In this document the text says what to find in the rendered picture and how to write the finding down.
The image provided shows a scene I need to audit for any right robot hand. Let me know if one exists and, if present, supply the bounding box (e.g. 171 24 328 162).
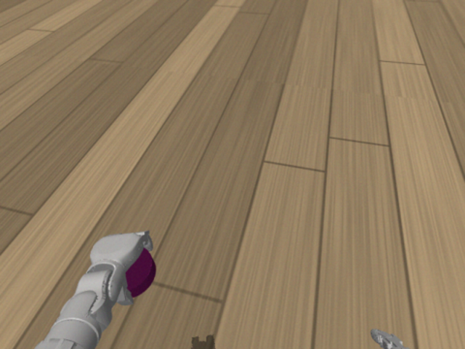
371 329 410 349

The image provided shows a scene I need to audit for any left robot hand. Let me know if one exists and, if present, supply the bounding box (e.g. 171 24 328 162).
90 230 153 305

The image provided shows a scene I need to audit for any tin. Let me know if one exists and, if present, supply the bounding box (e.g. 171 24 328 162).
126 248 156 298

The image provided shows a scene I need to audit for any left robot arm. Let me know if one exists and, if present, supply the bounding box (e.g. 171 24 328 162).
34 260 126 349

